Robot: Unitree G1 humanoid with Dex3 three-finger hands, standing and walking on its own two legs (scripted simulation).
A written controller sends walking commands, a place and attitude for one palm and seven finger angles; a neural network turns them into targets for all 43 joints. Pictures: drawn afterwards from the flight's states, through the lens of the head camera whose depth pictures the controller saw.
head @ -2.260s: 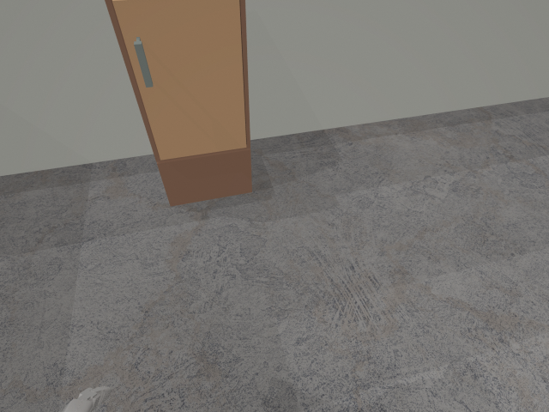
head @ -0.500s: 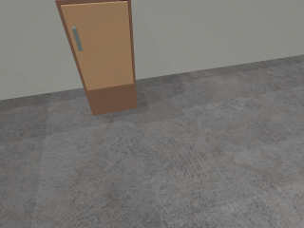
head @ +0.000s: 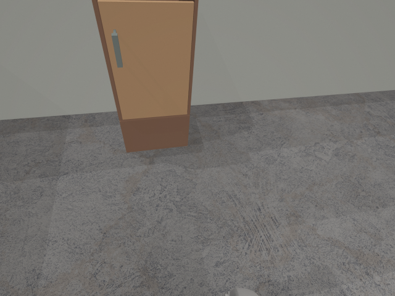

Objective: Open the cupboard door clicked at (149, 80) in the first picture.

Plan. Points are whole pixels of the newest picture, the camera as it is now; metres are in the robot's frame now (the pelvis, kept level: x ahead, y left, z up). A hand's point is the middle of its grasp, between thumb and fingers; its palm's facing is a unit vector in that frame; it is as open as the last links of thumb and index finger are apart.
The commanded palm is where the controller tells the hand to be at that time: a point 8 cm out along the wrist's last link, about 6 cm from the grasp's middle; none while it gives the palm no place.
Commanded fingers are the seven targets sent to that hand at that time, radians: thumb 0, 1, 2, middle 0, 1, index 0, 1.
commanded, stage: walk to a spot facing it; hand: left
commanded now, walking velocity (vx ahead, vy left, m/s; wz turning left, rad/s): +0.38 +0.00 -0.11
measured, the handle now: (117, 48) +1.02 +0.37 -0.04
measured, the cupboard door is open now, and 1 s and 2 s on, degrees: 0 0 0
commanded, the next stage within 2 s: turn to face it in 0.22 s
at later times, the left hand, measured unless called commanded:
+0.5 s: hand (142, 234) +0.30 +0.15 -0.18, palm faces +0.02 -0.97 -0.23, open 7.1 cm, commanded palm none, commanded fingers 0.00 0.90 0.90 -0.20 -0.30 -0.20 -0.30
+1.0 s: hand (131, 228) +0.32 +0.18 -0.18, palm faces +0.18 -0.96 -0.20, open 7.3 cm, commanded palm none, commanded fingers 0.00 0.90 0.90 -0.20 -0.30 -0.20 -0.30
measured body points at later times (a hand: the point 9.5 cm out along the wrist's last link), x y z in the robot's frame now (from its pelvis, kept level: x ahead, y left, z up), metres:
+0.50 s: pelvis +0.23 -0.04 -0.01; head +0.24 -0.05 +0.44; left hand +0.30 +0.20 -0.16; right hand +0.22 -0.26 -0.17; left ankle +0.21 +0.11 -0.65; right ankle +0.25 -0.09 -0.74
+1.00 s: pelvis +0.32 +0.00 -0.01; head +0.35 +0.01 +0.44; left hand +0.31 +0.23 -0.17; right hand +0.43 -0.22 -0.15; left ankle +0.35 +0.10 -0.74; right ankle +0.31 -0.15 -0.69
